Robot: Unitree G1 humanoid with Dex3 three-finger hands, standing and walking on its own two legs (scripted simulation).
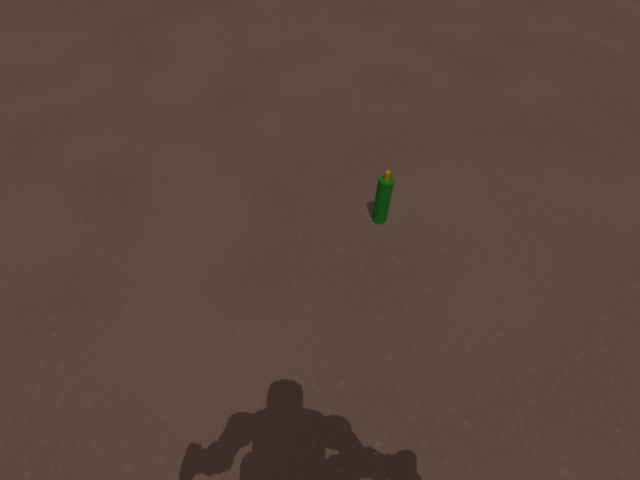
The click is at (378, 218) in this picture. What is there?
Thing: necked bottle
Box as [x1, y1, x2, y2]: [372, 170, 393, 223]
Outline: 388,170 386,170 385,173 381,175 378,179 372,215 372,220 376,223 383,223 386,217 393,183 393,178 389,175
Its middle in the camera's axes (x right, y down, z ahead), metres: +0.28 -0.17 +1.65
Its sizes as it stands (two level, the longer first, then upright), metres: 0.063 0.063 0.274
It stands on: the floor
